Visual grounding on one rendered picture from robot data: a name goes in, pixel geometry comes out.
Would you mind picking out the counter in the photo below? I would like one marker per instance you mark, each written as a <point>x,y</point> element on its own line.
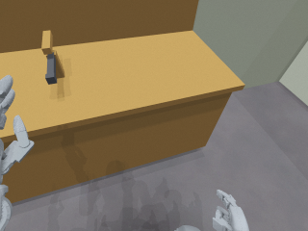
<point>135,85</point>

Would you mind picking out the robot right hand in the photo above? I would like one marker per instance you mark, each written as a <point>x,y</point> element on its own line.
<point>234,219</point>

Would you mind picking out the robot left hand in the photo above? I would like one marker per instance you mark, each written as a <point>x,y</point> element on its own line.
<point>17,150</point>

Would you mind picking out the left robot forearm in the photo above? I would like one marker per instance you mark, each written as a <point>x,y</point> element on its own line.
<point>6,207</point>

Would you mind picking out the tap lever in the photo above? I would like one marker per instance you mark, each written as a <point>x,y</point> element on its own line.
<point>50,75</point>

